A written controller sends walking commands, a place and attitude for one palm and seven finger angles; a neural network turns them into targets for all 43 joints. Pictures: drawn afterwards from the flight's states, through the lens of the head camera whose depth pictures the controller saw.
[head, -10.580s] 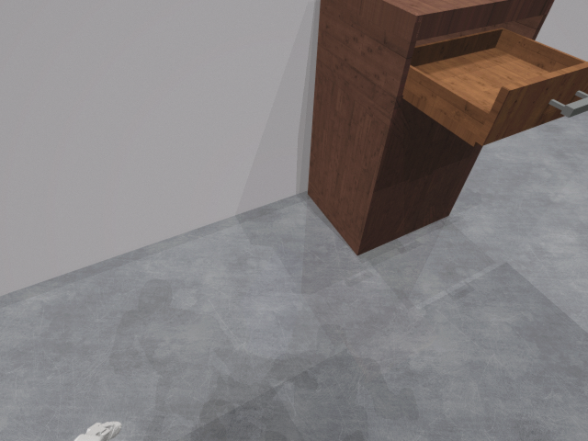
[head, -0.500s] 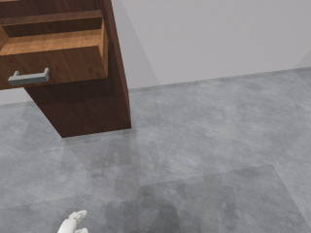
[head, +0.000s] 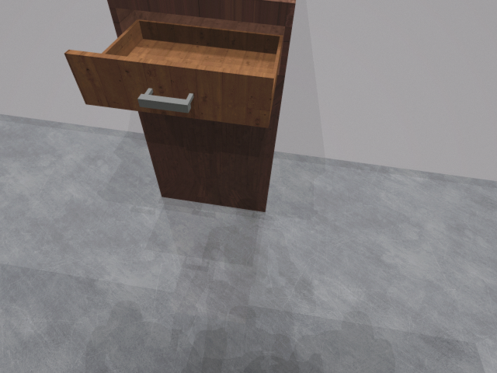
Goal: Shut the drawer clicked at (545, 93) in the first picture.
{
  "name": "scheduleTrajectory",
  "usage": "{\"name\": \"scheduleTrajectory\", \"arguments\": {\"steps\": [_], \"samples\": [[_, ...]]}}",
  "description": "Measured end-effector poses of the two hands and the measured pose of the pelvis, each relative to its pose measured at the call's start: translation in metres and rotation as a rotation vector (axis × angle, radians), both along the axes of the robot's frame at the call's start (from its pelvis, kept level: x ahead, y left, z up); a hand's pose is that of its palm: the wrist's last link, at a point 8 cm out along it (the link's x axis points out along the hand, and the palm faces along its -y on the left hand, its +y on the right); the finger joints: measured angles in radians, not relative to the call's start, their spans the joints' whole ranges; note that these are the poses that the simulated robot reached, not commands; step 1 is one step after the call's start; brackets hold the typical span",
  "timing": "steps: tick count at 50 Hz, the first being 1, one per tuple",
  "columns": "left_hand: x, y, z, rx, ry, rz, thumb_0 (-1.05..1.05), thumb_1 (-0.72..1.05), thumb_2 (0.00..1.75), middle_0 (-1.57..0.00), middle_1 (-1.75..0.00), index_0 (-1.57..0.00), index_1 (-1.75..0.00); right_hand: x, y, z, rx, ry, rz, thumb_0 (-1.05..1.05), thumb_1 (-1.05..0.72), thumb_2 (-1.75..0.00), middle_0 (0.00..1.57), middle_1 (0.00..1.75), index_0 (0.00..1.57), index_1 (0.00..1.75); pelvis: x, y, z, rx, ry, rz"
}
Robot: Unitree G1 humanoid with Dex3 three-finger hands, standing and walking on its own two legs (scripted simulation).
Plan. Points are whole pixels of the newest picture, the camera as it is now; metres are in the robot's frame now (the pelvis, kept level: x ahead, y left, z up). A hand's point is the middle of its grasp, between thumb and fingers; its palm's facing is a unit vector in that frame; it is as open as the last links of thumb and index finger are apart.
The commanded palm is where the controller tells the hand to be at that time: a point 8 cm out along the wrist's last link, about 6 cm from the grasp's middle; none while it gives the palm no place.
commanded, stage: take the last steps up to it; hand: left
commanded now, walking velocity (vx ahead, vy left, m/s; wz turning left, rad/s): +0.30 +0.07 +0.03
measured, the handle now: (167, 98) +0.67 +0.29 +0.06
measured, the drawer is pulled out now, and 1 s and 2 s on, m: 0.29 0.29 0.29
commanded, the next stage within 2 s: come to a stop and stand still in 0.78 s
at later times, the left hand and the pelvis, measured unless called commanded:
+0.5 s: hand (160, 310) +0.25 +0.21 -0.16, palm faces -0.04 -0.99 -0.16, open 7.4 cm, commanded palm none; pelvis +0.14 +0.04 +0.00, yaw -1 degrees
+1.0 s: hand (159, 294) +0.29 +0.23 -0.18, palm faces +0.07 -0.98 -0.17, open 7.3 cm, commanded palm none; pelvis +0.29 +0.05 +0.00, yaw -1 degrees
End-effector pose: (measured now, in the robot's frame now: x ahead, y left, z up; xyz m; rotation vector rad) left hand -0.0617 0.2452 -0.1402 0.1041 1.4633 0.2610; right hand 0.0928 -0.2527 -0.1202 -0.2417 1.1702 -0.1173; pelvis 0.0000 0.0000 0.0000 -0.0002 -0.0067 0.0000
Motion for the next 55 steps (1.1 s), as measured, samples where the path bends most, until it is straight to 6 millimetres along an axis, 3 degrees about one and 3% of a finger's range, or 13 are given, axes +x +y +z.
{"name": "scheduleTrajectory", "arguments": {"steps": [3, 7, 13, 20, 24, 28, 30, 32, 35, 38, 44, 50, 55], "samples": [[-0.009, 0.019, -0.008, -0.016, 0.073, 0.009, 0.00, 0.90, 0.89, -0.21, -0.30, -0.20, -0.30, 0.018, 0.023, 0.005, -0.007, -0.074, 0.005, 0.01, -0.91, -0.90, 0.19, 0.30, 0.20, 0.30, 0.009, 0.018, -0.003, -0.006, -0.018, -0.012], [0.023, 0.035, -0.004, -0.030, 0.045, -0.021, 0.01, 0.91, 0.89, -0.20, -0.30, -0.20, -0.30, 0.010, 0.050, 0.007, 0.007, -0.063, -0.033, 0.01, -0.91, -0.90, 0.19, 0.30, 0.20, 0.30, 0.027, 0.035, 0.005, -0.020, -0.034, -0.010], [0.111, 0.044, 0.000, -0.037, -0.114, -0.064, 0.01, 0.91, 0.89, -0.20, -0.30, -0.20, -0.30, -0.033, 0.070, -0.004, 0.022, 0.099, -0.105, 0.00, -0.93, -0.90, 0.20, 0.30, 0.21, 0.30, 0.056, 0.050, 0.008, -0.007, -0.047, -0.003], [0.220, 0.035, 0.003, -0.048, -0.234, -0.136, 0.00, 0.91, 0.89, -0.20, -0.30, -0.20, -0.30, -0.081, 0.093, -0.015, 0.063, 0.314, -0.208, 0.01, -0.92, -0.90, 0.20, 0.30, 0.21, 0.30, 0.099, 0.052, 0.003, 0.004, -0.045, -0.005], [0.286, 0.020, 0.004, -0.054, -0.285, -0.200, 0.00, 0.91, 0.89, -0.20, -0.30, -0.20, -0.30, -0.094, 0.103, -0.017, 0.089, 0.419, -0.265, 0.01, -0.92, -0.90, 0.20, 0.30, 0.20, 0.30, 0.130, 0.047, -0.003, 0.001, -0.041, -0.011], [0.351, 0.001, 0.001, -0.052, -0.354, -0.250, 0.00, 0.91, 0.89, -0.20, -0.30, -0.20, -0.30, -0.089, 0.104, -0.021, 0.113, 0.513, -0.305, 0.01, -0.91, -0.90, 0.20, 0.30, 0.21, 0.30, 0.167, 0.035, -0.013, -0.009, -0.039, -0.023], [0.373, -0.006, -0.003, -0.043, -0.398, -0.248, 0.00, 0.91, 0.89, -0.20, -0.30, -0.20, -0.30, -0.076, 0.098, -0.026, 0.124, 0.538, -0.317, 0.01, -0.91, -0.90, 0.20, 0.30, 0.21, 0.30, 0.187, 0.025, -0.020, 0.007, -0.041, -0.025], [0.379, -0.010, -0.003, -0.041, -0.406, -0.226, 0.00, 0.91, 0.89, -0.20, -0.30, -0.20, -0.30, -0.051, 0.088, -0.030, 0.120, 0.517, -0.313, 0.01, -0.91, -0.90, 0.20, 0.30, 0.21, 0.30, 0.199, 0.021, -0.020, -0.002, -0.053, -0.020], [0.370, -0.011, 0.000, -0.035, -0.347, -0.190, 0.00, 0.91, 0.89, -0.20, -0.30, -0.20, -0.30, 0.007, 0.070, -0.032, 0.103, 0.415, -0.278, 0.01, -0.91, -0.90, 0.20, 0.30, 0.20, 0.30, 0.214, 0.019, -0.011, -0.011, -0.060, -0.016], [0.361, 0.003, 0.007, 0.012, -0.288, -0.150, -0.02, 0.94, 0.89, -0.21, -0.30, -0.20, -0.30, 0.073, 0.057, -0.030, 0.090, 0.282, -0.234, 0.01, -0.91, -0.90, 0.19, 0.30, 0.20, 0.30, 0.228, 0.018, -0.003, -0.011, -0.050, -0.013], [0.346, 0.020, 0.009, 0.005, -0.174, -0.123, -0.01, 0.93, 0.89, -0.20, -0.30, -0.20, -0.30, 0.181, 0.055, -0.019, 0.076, 0.087, -0.160, 0.01, -0.93, -0.90, 0.19, 0.30, 0.20, 0.30, 0.258, 0.029, 0.005, -0.014, -0.024, -0.015], [0.339, 0.031, -0.009, -0.050, -0.093, -0.057, 0.00, 0.92, 0.89, -0.20, -0.30, -0.20, -0.30, 0.247, 0.071, -0.015, 0.026, 0.026, -0.090, 0.01, -0.94, -0.90, 0.19, 0.30, 0.20, 0.30, 0.291, 0.054, -0.002, -0.041, -0.018, -0.017], [0.341, 0.032, -0.016, -0.084, -0.021, -0.056, 0.00, 0.91, 0.89, -0.20, -0.30, -0.20, -0.30, 0.273, 0.090, -0.007, 0.012, 0.018, -0.086, 0.00, -0.94, -0.90, 0.19, 0.30, 0.20, 0.30, 0.304, 0.063, 0.001, -0.005, -0.025, -0.041]]}}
